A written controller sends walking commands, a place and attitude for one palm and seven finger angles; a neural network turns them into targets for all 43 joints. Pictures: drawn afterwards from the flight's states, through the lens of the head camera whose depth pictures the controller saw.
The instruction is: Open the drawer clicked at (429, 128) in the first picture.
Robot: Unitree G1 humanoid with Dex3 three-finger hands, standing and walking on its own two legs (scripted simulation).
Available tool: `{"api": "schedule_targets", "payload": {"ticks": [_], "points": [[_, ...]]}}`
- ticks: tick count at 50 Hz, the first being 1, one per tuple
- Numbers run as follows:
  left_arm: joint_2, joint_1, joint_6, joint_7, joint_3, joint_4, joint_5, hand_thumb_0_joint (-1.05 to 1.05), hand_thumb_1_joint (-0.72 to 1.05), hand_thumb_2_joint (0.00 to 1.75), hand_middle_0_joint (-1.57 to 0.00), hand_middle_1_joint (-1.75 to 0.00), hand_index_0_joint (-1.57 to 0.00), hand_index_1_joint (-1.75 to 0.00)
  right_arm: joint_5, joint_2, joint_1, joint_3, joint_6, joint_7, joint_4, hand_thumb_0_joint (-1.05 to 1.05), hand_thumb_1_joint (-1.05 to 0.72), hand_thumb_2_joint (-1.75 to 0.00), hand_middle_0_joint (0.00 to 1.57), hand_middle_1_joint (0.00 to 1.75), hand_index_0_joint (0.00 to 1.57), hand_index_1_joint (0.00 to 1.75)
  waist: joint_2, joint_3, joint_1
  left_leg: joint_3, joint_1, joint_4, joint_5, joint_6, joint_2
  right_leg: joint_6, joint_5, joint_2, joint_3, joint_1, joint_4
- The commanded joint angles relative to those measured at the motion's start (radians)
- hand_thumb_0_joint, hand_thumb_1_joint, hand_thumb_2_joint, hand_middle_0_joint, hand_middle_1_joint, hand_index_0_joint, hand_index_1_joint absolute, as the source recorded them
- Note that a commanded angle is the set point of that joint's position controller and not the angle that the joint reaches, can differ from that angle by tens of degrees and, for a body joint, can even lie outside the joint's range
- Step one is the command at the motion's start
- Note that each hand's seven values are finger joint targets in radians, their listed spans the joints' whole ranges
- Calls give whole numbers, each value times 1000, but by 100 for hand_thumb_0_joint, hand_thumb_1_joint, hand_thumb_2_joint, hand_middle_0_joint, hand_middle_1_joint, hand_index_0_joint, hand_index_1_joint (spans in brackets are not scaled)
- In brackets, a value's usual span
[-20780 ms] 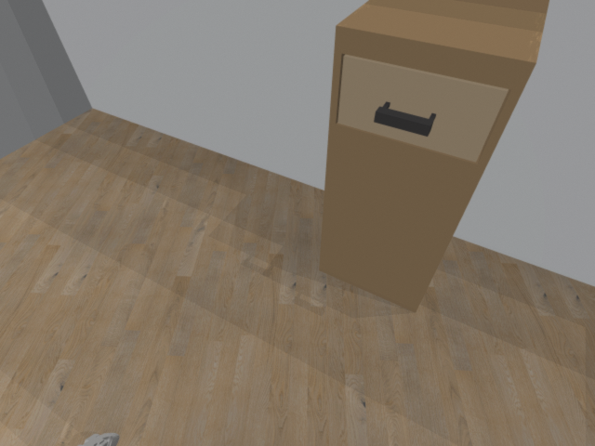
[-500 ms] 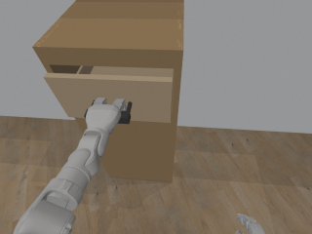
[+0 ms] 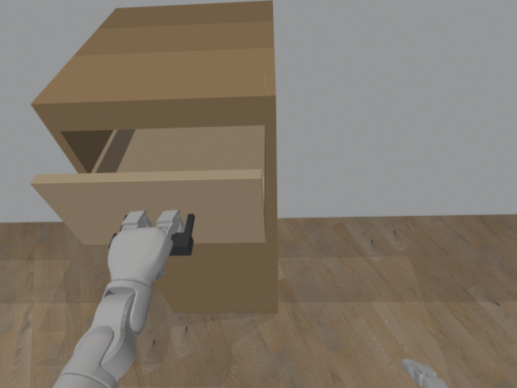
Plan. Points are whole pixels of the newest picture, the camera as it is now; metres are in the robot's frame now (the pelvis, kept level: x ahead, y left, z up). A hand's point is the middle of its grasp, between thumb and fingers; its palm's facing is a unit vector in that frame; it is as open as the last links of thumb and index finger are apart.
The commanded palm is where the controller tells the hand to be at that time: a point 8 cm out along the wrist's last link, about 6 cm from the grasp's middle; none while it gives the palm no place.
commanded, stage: pull the drawer open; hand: left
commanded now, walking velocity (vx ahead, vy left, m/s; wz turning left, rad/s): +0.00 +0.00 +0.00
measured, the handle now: (155, 232) +0.36 +0.19 +0.05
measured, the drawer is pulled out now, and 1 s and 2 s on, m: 0.13 0.27 0.30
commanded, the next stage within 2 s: open the thumb to release the handle in 1.30 s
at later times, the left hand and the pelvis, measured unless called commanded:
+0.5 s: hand (151, 286) +0.27 +0.18 +0.02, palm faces +0.00 -0.10 -1.00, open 6.0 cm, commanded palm +0.22 +0.19 +0.08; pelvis -0.02 -0.01 +0.00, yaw +2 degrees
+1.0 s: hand (131, 366) +0.16 +0.18 +0.03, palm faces +0.02 -0.12 -0.99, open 6.0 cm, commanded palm +0.11 +0.19 +0.08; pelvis -0.01 -0.01 -0.01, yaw +1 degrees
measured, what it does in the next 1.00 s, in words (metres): stands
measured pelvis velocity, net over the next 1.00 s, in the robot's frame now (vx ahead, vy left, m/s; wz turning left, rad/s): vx -0.01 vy -0.01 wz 0.01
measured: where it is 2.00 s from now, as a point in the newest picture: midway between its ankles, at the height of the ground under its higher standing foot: outside the picture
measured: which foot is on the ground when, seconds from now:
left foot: down 0.00-1.00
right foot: down 0.00-1.00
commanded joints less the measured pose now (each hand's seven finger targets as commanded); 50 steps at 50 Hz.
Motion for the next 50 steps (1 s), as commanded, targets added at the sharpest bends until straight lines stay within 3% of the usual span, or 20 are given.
{"api": "schedule_targets", "payload": {"ticks": [1, 2, 3, 4, 6, 7, 11, 17, 19, 21, 25, 26, 27, 29, 30, 35, 42, 50], "points": [[102, -6, 13, 50, 74, -321, -15, 0, 90, 90, -40, -135, -40, -135, -8, -89, -177, -8, -61, 11, -181, 0, -90, -90, 20, 30, 20, 30, -53, -229, 74, -55, 152, 0, 551, -13, 18, 14, 524, -51, 12, 185, -32], [102, -187, 22, 56, 50, -279, 6, 0, 90, 90, -40, -135, -40, -135, -11, -93, -174, 0, -53, 3, -149, 0, -90, -90, 20, 30, 20, 30, -61, -178, 30, -63, 139, 3, 482, -15, 17, 16, 457, -49, 2, 122, -36], [89, -334, 27, 63, 19, -243, 25, 0, 90, 90, -40, -135, -40, -135, -14, -90, -169, 1, -50, -7, -132, 0, -90, -90, 20, 30, 20, 30, -60, -140, 3, -62, 137, 7, 406, -15, 18, 17, 378, -47, -9, 65, -46], [88, -304, 33, 66, 25, -214, 35, 0, 90, 90, -40, -135, -40, -135, -17, -82, -170, -2, -56, -12, -135, 0, -90, -90, 20, 30, 20, 30, -60, -142, 24, -56, 142, 6, 369, -11, 15, 15, 332, -45, -15, 62, -54], [128, -314, 42, 64, 49, -207, 41, 0, 90, 90, -40, -135, -40, -135, -17, -83, -187, 6, -50, -25, -131, 0, -90, -90, 20, 30, 20, 30, -60, -180, 43, -57, 154, -1, 351, -14, 3, 8, 325, -44, -2, 100, -58], [90, -326, 45, 56, 6, -208, 39, 0, 90, 90, -40, -135, -40, -135, -15, -73, -200, 10, -50, -27, -137, 0, -90, -90, 20, 30, 20, 30, -53, -196, 44, -55, 160, 3, 348, -11, 0, 12, 333, -52, -4, 107, -56], [94, -356, 38, 18, 6, -157, 13, 0, 90, 90, -40, -135, -40, -135, -14, -67, -220, 23, -41, -41, -130, 0, -90, -90, 20, 30, 20, 30, -99, -177, 50, -58, 147, -6, 336, -11, -8, 16, 353, -56, 7, 139, -69], [112, -404, -4, -8, 21, -142, 10, 0, 90, 90, -40, -135, -40, -135, -24, -56, -224, 34, -43, -50, -134, 0, -90, -90, 20, 30, 20, 30, -84, -185, 57, -56, 127, 2, 333, -7, -13, 18, 391, -66, 25, 157, -67], [135, -295, -16, -9, 63, -130, 5, 0, 90, 90, -40, -135, -40, -135, -24, -55, -229, 37, -48, -48, -146, 0, -90, -90, 20, 30, 20, 30, -96, -178, 79, -59, 96, -4, 309, -9, -18, 16, 384, -65, 39, 178, -66], [128, -204, -31, -9, 71, -178, 1, 0, 90, 90, -40, -135, -40, -135, -26, -55, -236, 32, -55, -40, -163, 0, -90, -90, 20, 30, 20, 30, -70, -198, 98, -55, 98, -6, 322, -10, -17, 14, 403, -67, 48, 202, -65], [155, -17, -47, -1, 121, -245, -15, 0, 90, 90, -40, -135, -40, -135, -26, -56, -241, 36, -68, -28, -186, 0, -90, -90, 20, 30, 20, 30, -103, -191, 117, -53, 44, -9, 309, -12, -20, 24, 497, -80, 77, 250, -51], [176, 40, -49, 4, 153, -259, -17, 0, 90, 90, -40, -135, -40, -135, -23, -60, -247, 35, -70, -24, -189, 0, -90, -90, 20, 30, 20, 30, -93, -196, 125, -54, 40, -13, 317, -16, -21, 21, 515, -78, 85, 264, -45], [155, 69, -51, 8, 132, -306, -18, 0, 90, 90, -40, -135, -40, -135, -26, -57, -244, 35, -75, -19, -195, 0, -90, -90, 20, 30, 20, 30, -95, -212, 125, -50, 34, -12, 322, -15, -19, 27, 553, -87, 82, 281, -35], [175, 187, -52, 23, 165, -363, -20, 0, 90, 90, -40, -135, -40, -135, -23, -56, -248, 32, -82, -10, -202, 0, -90, -90, 20, 30, 20, 30, -87, -198, 130, -47, 26, -8, 322, -19, -20, 27, 599, -85, 100, 278, -25], [151, 230, -50, 30, 143, -407, -21, 0, 90, 90, -40, -135, -40, -135, -25, -57, -247, 31, -84, -4, -207, 0, -90, -90, 20, 30, 20, 30, -82, -196, 127, -48, 30, -6, 333, -19, -21, 26, 608, -85, 94, 274, -20], [163, 425, -42, 64, 171, -532, -25, 0, 90, 90, -40, -135, -40, -135, -24, -63, -250, 23, -91, 16, -216, 0, -90, -90, 20, 30, 20, 30, -66, -162, 125, -45, 37, 8, 347, -18, -13, 19, 549, -69, 90, 228, -13], [142, 550, -57, 112, 154, -645, -8, 0, 90, 90, -40, -135, -40, -135, -39, -70, -239, 17, -98, 39, -225, 0, -90, -90, 20, 30, 20, 30, -34, -149, 115, -59, 68, 60, 370, -15, -2, 7, 451, -53, 75, 126, 19], [133, 690, -74, 129, 149, -687, -16, 0, 90, 90, -40, -135, -40, -135, -43, -67, -234, 33, -100, 53, -254, 0, -90, -90, 20, 30, 20, 30, -92, -98, 113, -71, 43, 110, 317, -15, -5, 12, 402, -52, 85, 56, 35]]}}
